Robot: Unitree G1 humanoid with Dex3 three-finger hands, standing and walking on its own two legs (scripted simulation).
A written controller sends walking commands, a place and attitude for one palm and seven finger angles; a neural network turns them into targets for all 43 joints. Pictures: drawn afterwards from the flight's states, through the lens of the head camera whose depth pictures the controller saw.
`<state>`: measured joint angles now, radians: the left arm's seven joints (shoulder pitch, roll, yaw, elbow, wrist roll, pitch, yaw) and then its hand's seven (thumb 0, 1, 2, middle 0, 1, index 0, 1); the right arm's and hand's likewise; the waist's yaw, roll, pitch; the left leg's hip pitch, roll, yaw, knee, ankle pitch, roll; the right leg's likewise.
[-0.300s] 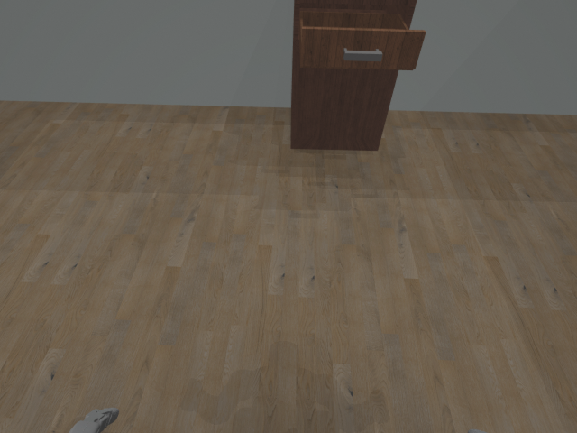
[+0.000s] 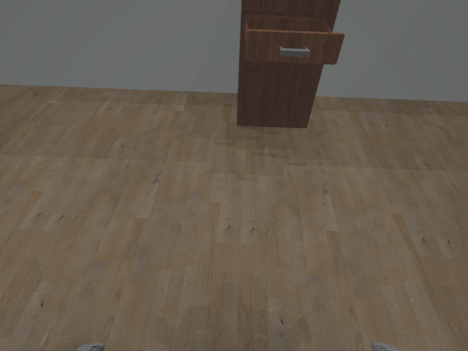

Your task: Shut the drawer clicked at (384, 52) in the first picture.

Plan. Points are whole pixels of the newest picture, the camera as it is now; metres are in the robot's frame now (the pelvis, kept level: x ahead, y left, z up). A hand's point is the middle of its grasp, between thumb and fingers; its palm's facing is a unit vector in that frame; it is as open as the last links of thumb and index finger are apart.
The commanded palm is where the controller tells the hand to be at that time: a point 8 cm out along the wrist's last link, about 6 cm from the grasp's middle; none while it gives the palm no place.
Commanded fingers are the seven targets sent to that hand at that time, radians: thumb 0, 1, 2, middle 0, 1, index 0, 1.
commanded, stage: stand and wait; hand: left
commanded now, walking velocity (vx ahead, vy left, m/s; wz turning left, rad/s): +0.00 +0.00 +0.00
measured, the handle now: (294, 50) +1.41 -0.21 -0.09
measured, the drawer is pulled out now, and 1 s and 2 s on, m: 0.28 0.28 0.28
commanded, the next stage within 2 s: look at it before walking up in 0.64 s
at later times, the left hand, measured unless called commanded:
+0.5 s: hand out of the picture +0.05 +0.24 -0.15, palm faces -0.03 -0.94 -0.33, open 7.4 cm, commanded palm none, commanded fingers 0.00 0.90 0.90 -0.20 -0.30 -0.20 -0.30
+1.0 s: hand out of the picture +0.06 +0.23 -0.15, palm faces -0.04 -0.95 -0.32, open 7.4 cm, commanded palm none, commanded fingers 0.00 0.90 0.90 -0.20 -0.30 -0.20 -0.30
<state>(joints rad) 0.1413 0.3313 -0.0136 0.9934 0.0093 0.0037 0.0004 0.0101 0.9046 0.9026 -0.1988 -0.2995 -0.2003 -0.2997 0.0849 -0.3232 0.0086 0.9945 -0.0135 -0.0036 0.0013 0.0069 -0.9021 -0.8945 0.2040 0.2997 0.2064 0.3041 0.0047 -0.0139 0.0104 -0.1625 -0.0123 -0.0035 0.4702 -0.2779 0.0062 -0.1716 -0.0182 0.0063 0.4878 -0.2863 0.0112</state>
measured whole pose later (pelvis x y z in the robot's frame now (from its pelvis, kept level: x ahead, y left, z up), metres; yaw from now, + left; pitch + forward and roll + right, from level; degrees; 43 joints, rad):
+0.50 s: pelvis -0.02 -0.01 +0.00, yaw +0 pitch -2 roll +0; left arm 0.15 0.34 -0.01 1.08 0.01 0.00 0.00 0.01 0.91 0.90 -0.20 -0.30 -0.20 -0.30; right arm 0.14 -0.34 0.01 1.10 -0.01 0.00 0.00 0.01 -0.90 -0.89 0.20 0.30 0.21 0.30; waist -0.01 0.00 0.03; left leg -0.15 0.01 -0.01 0.41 -0.21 -0.01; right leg -0.16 0.00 0.00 0.42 -0.22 -0.01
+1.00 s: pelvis -0.02 -0.01 +0.01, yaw -1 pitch -2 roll +0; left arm 0.14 0.34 -0.01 1.09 0.01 -0.01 0.00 0.01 0.91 0.90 -0.20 -0.30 -0.20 -0.30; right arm 0.12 -0.33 0.01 1.11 -0.01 -0.01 0.00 0.01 -0.90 -0.89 0.20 0.30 0.21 0.30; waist 0.00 -0.01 0.03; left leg -0.14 0.01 0.00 0.38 -0.21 -0.01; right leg -0.16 0.00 0.01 0.40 -0.21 0.00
